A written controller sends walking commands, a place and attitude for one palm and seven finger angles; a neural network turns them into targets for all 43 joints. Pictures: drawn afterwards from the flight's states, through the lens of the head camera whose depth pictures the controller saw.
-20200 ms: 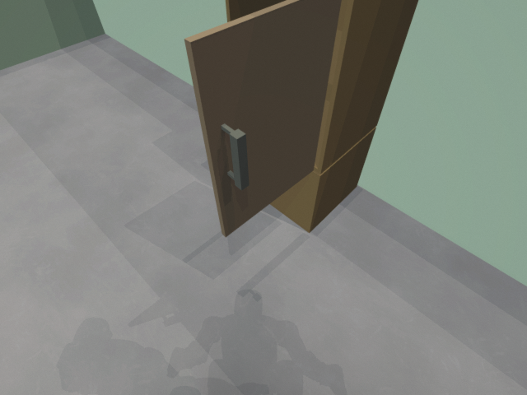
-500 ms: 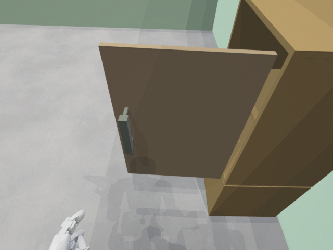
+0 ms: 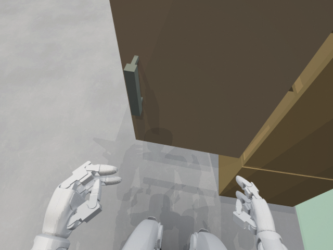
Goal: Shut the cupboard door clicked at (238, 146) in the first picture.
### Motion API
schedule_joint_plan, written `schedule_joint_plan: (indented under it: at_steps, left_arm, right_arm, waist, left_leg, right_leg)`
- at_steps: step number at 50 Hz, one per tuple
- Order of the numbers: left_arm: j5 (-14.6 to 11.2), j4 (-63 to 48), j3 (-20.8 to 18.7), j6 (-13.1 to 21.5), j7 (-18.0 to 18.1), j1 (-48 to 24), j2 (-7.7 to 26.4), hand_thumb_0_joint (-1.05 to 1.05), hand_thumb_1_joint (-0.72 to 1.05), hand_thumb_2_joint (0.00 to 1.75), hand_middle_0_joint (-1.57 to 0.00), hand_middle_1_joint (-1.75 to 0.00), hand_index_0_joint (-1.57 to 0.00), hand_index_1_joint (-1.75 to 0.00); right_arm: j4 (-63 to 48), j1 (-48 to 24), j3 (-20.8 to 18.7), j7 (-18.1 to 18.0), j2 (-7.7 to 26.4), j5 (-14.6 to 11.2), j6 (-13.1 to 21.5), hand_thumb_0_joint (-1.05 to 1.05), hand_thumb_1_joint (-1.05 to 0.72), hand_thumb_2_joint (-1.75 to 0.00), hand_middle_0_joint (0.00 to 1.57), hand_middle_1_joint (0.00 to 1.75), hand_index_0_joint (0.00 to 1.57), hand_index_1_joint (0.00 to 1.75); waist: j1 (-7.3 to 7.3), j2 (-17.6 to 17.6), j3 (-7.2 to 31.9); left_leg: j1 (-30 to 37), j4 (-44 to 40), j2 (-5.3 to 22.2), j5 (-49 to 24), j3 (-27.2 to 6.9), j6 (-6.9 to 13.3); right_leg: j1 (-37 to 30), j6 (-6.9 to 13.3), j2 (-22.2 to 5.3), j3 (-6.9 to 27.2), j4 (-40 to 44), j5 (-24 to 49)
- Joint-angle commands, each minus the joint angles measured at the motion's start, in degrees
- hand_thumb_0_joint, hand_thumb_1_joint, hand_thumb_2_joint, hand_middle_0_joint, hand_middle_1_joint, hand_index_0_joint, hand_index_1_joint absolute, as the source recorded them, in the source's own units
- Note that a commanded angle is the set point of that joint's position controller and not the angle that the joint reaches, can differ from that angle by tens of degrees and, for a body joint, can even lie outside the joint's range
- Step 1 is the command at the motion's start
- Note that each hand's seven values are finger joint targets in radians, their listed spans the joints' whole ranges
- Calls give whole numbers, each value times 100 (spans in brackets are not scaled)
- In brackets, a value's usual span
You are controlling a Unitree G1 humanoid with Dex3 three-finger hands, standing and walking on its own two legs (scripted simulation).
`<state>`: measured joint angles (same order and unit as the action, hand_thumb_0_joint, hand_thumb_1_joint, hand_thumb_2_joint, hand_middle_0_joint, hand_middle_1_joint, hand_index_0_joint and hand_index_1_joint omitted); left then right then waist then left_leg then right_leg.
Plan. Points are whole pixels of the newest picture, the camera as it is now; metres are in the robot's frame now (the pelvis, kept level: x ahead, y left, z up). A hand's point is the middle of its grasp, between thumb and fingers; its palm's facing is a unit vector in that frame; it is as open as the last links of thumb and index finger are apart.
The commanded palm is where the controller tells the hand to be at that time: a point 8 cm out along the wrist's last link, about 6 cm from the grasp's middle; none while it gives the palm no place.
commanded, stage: raise the hand and make a fist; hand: left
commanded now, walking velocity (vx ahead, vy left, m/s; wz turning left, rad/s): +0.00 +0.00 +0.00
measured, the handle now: (136, 87) +0.49 +0.15 +0.09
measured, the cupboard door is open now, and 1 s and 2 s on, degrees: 87 87 87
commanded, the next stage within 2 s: bring the fist close to the handle in 1.26 s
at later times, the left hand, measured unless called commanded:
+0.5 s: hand (98, 182) +0.23 +0.17 +0.07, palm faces -0.06 -1.00 -0.03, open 3.2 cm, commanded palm +0.21 +0.23 +0.08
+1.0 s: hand (90, 169) +0.25 +0.19 +0.09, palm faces -0.08 -1.00 -0.04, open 3.1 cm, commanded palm +0.23 +0.25 +0.09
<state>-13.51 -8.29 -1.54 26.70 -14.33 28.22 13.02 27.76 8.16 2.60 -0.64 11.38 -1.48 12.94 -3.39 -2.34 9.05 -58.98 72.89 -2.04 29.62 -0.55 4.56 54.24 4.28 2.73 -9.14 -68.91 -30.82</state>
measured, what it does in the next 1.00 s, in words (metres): stands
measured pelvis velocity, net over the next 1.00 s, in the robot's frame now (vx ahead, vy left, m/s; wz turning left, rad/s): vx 0.02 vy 0.01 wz -0.02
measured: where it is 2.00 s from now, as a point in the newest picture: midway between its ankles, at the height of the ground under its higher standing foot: outside the picture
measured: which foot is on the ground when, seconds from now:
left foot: down 0.00-1.00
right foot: down 0.00-1.00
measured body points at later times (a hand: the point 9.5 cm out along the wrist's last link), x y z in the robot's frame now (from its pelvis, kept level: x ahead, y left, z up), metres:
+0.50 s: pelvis +0.03 +0.00 +0.02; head +0.09 +0.01 +0.47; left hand +0.23 +0.23 +0.08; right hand +0.21 -0.25 -0.05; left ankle +0.05 +0.07 -0.63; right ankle +0.03 -0.08 -0.63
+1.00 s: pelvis +0.02 +0.01 +0.04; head +0.08 +0.02 +0.48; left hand +0.25 +0.24 +0.09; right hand +0.19 -0.23 -0.03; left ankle +0.05 +0.07 -0.63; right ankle +0.03 -0.08 -0.63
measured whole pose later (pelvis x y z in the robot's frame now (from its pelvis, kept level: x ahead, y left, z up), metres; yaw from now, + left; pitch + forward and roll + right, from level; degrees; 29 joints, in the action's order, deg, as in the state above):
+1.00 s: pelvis +0.02 +0.01 +0.04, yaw -1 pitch +14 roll -3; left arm -16.4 -0.4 -7.3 20.8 -15.5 21.1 15.6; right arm 28.7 15.3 1.4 -1.8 14.2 -2.6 9.7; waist 0.1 -2.3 8.9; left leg -48.2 62.1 -2.2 27.6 1.5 5.3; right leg 44.5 2.9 3.2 -5.9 -58.6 -28.0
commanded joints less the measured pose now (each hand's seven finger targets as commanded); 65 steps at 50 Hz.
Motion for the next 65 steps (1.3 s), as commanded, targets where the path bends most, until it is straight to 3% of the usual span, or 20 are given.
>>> schedule_joint_plan:
  at_steps: [1, 3, 5, 6, 8, 11, 14, 17, 20, 24, 29, 35, 38, 43, 45, 53, 58, 65]
  left_arm:
    - [-188, -959, -739, -524, -141, 377, 695, 0, 90, 90, -81, -96, -81, -96]
    - [-329, -1212, -1006, -553, 8, 337, 729, 0, 90, 90, -84, -100, -84, -100]
    - [-393, -1141, -1184, -412, 153, 334, 741, 0, 90, 90, -88, -104, -88, -104]
    - [-392, -1151, -998, -286, 163, 312, 556, 0, 90, 90, -90, -106, -90, -106]
    - [-366, -1104, -784, -35, 124, 245, 457, 0, 90, 90, -93, -110, -93, -110]
    - [-349, -828, -683, 152, -30, 197, 480, 0, 90, 90, -99, -116, -99, -116]
    - [-391, -821, -769, 206, -124, 186, 626, 0, 90, 90, -104, -122, -104, -122]
    - [-421, -1085, -902, 193, -64, 114, 749, 0, 90, 90, -110, -128, -110, -128]
    - [-399, -1122, -994, 173, 96, 46, 819, 0, 90, 90, -115, -134, -115, -134]
    - [-317, -882, -765, 99, 152, -5, 611, 0, 90, 90, -123, -142, -123, -142]
    - [-291, -694, -736, -34, 60, -370, 687, 0, 90, 90, -130, -150, -130, -150]
    - [-355, -682, -938, -70, 34, -770, 880, 0, 90, 90, -130, -150, -130, -150]
    - [-369, -497, -883, -112, -38, -823, 785, 0, 90, 90, -130, -150, -130, -150]
    - [-393, -499, -932, -182, -96, -1083, 889, 0, 90, 90, -130, -150, -130, -150]
    - [-426, -349, -1034, -234, -91, -948, 932, 0, 90, 90, -130, -150, -130, -150]
    - [-392, -306, -934, -83, -23, -932, 807, 0, 90, 90, -130, -150, -130, -150]
    - [-347, -446, -970, -13, 38, -931, 911, 0, 90, 90, -130, -150, -130, -150]
    - [-354, -385, -1014, -46, 51, -900, 928, 0, 90, 90, -130, -150, -130, -150]
  right_arm:
    - [-937, 105, -525, -181, 846, -132, 110, 0, -90, -90, 20, 30, 20, 30]
    - [-954, 69, -527, -204, 743, -108, 25, 0, -90, -90, 20, 30, 20, 30]
    - [-862, 58, -511, -223, 691, -69, -10, 0, -90, -90, 20, 30, 20, 30]
    - [-857, 91, -505, -213, 688, -57, -6, 0, -90, -90, 20, 30, 20, 30]
    - [-800, 132, -514, -187, 739, -53, 25, 0, -90, -90, 20, 30, 20, 30]
    - [-772, 206, -548, -205, 847, -61, 45, 0, -90, -90, 20, 30, 20, 30]
    - [-821, 255, -574, -222, 902, -100, 58, 0, -90, -90, 20, 30, 20, 30]
    - [-853, 293, -589, -235, 905, -102, 39, 0, -90, -90, 20, 30, 20, 30]
    - [-833, 326, -594, -238, 916, -96, -13, 0, -90, -90, 20, 30, 20, 30]
    - [-850, 352, -575, -210, 953, -99, -86, 0, -90, -90, 20, 30, 20, 30]
    - [-916, 369, -521, -210, 1008, -111, -121, 0, -90, -90, 20, 30, 20, 30]
    - [-900, 395, -458, -209, 1036, -89, -95, 0, -90, -90, 20, 30, 20, 30]
    - [-879, 428, -445, -197, 1032, -111, -91, 0, -90, -90, 20, 30, 20, 30]
    - [-850, 417, -434, -199, 1073, -137, -41, 0, -90, -90, 20, 30, 20, 30]
    - [-844, 410, -433, -199, 1071, -129, -31, 0, -90, -90, 20, 30, 20, 30]
    - [-787, 378, -465, -156, 1081, -137, 20, 0, -90, -90, 20, 30, 20, 30]
    - [-774, 370, -485, -155, 1093, -142, 44, 0, -90, -90, 20, 30, 20, 30]
    - [-731, 367, -485, -162, 1090, -147, 36, 0, -90, -90, 20, 30, 20, 30]
  waist:
    - [89, 25, 1564]
    - [27, 178, 1723]
    - [15, 313, 1593]
    - [98, 302, 1493]
    - [223, 123, 1228]
    - [347, 378, 1086]
    - [307, 277, 1129]
    - [218, -61, 1357]
    - [200, -120, 1369]
    - [306, -116, 1073]
    - [365, -35, 941]
    - [311, -215, 1001]
    - [358, -9, 992]
    - [349, -199, 1001]
    - [277, -98, 988]
    - [331, -112, 887]
    - [329, -228, 1072]
    - [330, -96, 1019]
  left_leg:
    - [1172, -1360, 164, -1050, -476, -277]
    - [1200, -1323, 158, -1457, -414, -292]
    - [1041, -1256, 171, -1600, -418, -316]
    - [1030, -1243, 180, -1663, -404, -322]
    - [1055, -1261, 203, -1570, -411, -340]
    - [884, -1165, 213, -1383, -404, -310]
    - [921, -1237, 194, -1208, -370, -297]
    - [1280, -1413, 197, -1465, -371, -302]
    - [1546, -1550, 206, -1678, -406, -313]
    - [1717, -1769, 245, -1506, -455, -346]
    - [1783, -1929, 268, -1175, -517, -345]
    - [2008, -2056, 270, -1321, -634, -406]
    - [1958, -2073, 263, -1284, -572, -377]
    - [2139, -2216, 272, -1228, -622, -401]
    - [2080, -2232, 248, -1313, -604, -390]
    - [2070, -2238, 265, -1268, -553, -401]
    - [2205, -2263, 279, -1327, -579, -416]
    - [2134, -2227, 267, -1440, -578, -401]
  right_leg:
    - [-1355, -168, -120, 1049, 1353, 783]
    - [-1716, -241, -157, 1103, 1330, 1387]
    - [-1821, -273, -171, 1150, 1279, 1740]
    - [-1766, -296, -203, 1150, 1253, 1911]
    - [-1470, -303, -210, 1133, 1260, 1774]
    - [-1347, -349, -254, 1281, 1347, 1538]
    - [-1341, -339, -268, 1352, 1476, 1119]
    - [-1432, -256, -197, 1169, 1389, 1369]
    - [-1411, -216, -107, 995, 1337, 1568]
    - [-1171, -203, -69, 795, 1423, 1342]
    - [-1134, -200, -55, 762, 1573, 1080]
    - [-1212, -145, -18, 709, 1555, 1239]
    - [-1307, -181, -41, 718, 1655, 1222]
    - [-1317, -170, -50, 703, 1739, 1150]
    - [-1483, -146, -42, 718, 1761, 1236]
    - [-1301, -175, -67, 688, 1746, 1124]
    - [-1302, -181, -77, 687, 1715, 1140]
    - [-1374, -173, -73, 691, 1730, 1250]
